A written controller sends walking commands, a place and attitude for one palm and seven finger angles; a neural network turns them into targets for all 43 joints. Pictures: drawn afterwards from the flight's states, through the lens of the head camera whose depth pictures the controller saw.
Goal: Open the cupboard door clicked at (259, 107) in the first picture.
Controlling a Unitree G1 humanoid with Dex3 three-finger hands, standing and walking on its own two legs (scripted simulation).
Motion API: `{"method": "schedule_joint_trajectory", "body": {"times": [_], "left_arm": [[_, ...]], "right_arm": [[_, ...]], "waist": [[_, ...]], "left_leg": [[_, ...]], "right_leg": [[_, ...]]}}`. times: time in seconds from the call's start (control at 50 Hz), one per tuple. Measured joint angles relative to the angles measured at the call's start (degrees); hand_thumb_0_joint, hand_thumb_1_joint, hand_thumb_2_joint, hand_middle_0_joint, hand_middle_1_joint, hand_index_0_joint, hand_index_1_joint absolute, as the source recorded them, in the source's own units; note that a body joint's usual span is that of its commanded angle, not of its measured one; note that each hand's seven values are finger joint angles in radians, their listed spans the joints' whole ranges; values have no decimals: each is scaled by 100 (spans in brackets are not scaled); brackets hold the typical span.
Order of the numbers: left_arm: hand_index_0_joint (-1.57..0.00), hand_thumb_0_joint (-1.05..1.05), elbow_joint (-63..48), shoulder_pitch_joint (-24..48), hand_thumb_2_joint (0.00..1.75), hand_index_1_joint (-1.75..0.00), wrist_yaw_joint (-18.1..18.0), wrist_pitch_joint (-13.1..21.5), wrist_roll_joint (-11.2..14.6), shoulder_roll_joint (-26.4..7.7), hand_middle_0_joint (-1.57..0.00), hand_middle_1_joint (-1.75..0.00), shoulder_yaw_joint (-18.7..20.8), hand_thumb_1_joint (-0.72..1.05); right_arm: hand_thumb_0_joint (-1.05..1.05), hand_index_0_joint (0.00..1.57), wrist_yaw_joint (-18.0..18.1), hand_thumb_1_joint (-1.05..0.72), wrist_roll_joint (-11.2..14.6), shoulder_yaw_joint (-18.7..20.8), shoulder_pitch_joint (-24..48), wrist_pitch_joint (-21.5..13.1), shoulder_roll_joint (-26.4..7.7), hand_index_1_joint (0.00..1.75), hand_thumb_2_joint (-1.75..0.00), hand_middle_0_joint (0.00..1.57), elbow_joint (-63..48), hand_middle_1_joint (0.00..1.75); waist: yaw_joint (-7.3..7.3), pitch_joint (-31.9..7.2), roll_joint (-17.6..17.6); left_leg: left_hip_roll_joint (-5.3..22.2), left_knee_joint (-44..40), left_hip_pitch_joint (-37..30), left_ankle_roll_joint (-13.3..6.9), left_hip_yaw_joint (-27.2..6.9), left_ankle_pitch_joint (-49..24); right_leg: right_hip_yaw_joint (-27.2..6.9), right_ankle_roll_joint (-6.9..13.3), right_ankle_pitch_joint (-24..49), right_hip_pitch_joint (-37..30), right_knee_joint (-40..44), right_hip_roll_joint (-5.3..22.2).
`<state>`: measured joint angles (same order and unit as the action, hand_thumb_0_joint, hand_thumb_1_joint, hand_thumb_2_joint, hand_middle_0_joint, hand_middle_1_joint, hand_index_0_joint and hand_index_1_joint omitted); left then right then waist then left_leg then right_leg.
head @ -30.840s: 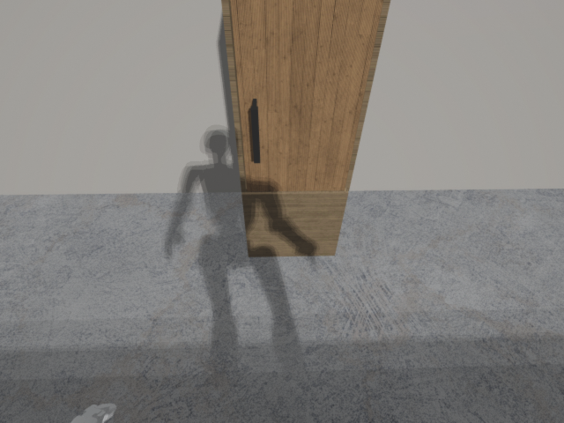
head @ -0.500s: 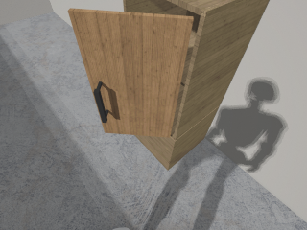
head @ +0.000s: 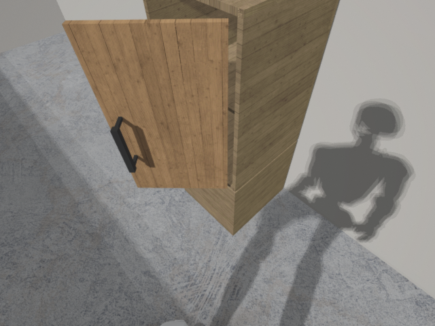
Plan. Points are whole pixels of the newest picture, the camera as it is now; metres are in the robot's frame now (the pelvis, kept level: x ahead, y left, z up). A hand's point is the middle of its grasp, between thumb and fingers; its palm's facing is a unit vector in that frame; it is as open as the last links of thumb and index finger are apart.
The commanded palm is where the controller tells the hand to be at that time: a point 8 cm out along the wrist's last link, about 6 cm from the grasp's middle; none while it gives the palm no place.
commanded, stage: come to a stop and stand still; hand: left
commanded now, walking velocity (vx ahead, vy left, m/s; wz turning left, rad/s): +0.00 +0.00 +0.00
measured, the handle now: (126, 146) +0.58 +0.30 -0.08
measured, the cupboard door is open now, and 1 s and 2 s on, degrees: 45 45 45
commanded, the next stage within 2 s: look again from close up in 0.40 s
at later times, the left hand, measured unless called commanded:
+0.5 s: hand out of the picture +0.00 +0.16 -0.17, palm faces +0.03 -0.98 -0.19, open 7.4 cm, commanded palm none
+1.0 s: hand out of the picture +0.01 +0.19 -0.17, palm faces -0.01 -0.98 -0.22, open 7.4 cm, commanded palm none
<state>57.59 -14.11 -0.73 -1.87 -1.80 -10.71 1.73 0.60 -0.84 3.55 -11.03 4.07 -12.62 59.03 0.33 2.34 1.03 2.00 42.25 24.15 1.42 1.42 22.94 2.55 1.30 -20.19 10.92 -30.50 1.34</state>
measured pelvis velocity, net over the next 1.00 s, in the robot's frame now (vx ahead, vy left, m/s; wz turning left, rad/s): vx -0.01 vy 0.01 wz -0.02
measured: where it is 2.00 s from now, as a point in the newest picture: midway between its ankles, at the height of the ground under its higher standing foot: outside the picture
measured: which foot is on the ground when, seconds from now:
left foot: up 0.00-0.10, down 0.12-1.00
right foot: down 0.00-1.00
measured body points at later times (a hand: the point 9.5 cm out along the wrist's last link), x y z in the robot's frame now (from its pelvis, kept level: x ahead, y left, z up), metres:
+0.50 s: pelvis -0.01 -0.02 +0.01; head +0.01 -0.02 +0.46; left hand +0.00 +0.21 -0.15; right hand -0.01 -0.24 -0.15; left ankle -0.01 +0.12 -0.74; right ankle -0.04 -0.10 -0.74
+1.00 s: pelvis -0.01 +0.01 +0.00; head +0.00 +0.01 +0.45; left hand +0.01 +0.24 -0.15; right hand -0.01 -0.21 -0.16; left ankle -0.01 +0.12 -0.74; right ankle -0.04 -0.10 -0.74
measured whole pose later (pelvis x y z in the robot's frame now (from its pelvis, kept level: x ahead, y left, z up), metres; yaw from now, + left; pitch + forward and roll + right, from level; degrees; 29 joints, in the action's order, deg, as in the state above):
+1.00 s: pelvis -0.01 +0.01 +0.00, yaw -1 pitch +0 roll +1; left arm 61.4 -15.6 -1.7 0.3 -1.0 -9.7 -0.3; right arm 1.4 -0.9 -0.9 -16.0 -1.0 -9.4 62.3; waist 0.0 1.4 0.2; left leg -0.5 27.8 12.1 -1.1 3.1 15.3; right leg 1.4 0.3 -18.2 10.5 -29.1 1.0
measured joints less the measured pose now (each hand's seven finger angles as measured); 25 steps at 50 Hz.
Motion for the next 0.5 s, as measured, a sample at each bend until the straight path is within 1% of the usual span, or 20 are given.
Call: {"method": "schedule_joint_trajectory", "body": {"times": [0.02,0.06,0.1,0.12,0.14,0.16,0.18,0.22,0.36,0.5], "left_arm": [[-19,1,35,-15,90,-30,-6,24,9,29,-20,-30,-22,91],[-20,1,104,-15,90,-30,-10,71,27,79,-20,-30,-60,90],[-20,1,179,16,90,-30,-43,108,45,112,-20,-30,-74,91],[-20,1,217,35,90,-30,-53,119,70,115,-20,-30,-77,92],[-20,1,266,86,90,-30,-55,123,97,95,-20,-30,-77,92],[-20,1,315,149,90,-30,-65,118,118,61,-20,-30,-70,93],[-20,1,342,183,90,-30,-74,113,123,37,-20,-30,-63,93],[-20,1,394,220,90,-30,-76,106,133,11,-20,-30,-60,93],[-20,1,562,209,90,-30,-31,94,143,45,-20,-30,-99,93],[-20,1,676,28,90,-30,-33,129,140,127,-20,-30,-121,91]], "right_arm": [[1,20,3,-91,8,-6,-49,-6,5,30,-90,20,47,30],[1,20,18,-91,28,-30,-133,-46,31,30,-90,20,129,30],[1,20,39,-91,41,-62,-199,-110,67,30,-90,20,216,30],[1,20,53,-91,44,-86,-238,-157,75,30,-90,20,258,30],[1,20,80,-91,38,-106,-249,-206,116,30,-90,20,333,30],[1,20,104,-91,31,-135,-242,-232,185,30,-90,20,413,30],[1,20,113,-91,26,-171,-245,-244,246,30,-90,20,470,30],[1,20,127,-91,17,-230,-252,-273,336,30,-90,20,551,30],[1,20,135,-91,2,-315,-246,-284,462,30,-90,20,654,30],[1,20,126,-91,-3,-342,-356,-322,464,30,-90,20,705,30]], "waist": [[13,-18,-30],[36,-31,-87],[60,-25,-106],[72,-29,-68],[92,-9,-85],[80,35,-165],[45,59,-229],[-3,71,-289],[-13,51,-193],[-22,2,-150]], "left_leg": [[-28,71,-92,10,17,23],[-64,-151,-393,37,62,-28],[-73,-755,-804,45,68,-388],[-38,-1109,-1012,18,27,-794],[-17,-1285,-1110,-9,-14,-737],[-34,-1317,-1147,-20,-24,-687],[-33,-1354,-1190,-17,-15,-682],[-4,-1468,-1263,2,6,-746],[32,-1794,-1412,26,10,-970],[16,-1966,-1488,25,18,-1045]], "right_leg": [[-2,18,43,-36,72,-10],[2,50,92,-76,149,-47],[43,68,79,-74,122,-124],[91,74,51,-55,76,-199],[138,78,21,-45,32,-229],[151,81,24,-84,51,-213],[144,132,88,-143,140,-219],[121,131,204,-236,323,-250],[117,136,448,-408,713,-301],[110,137,501,-466,847,-292]]}}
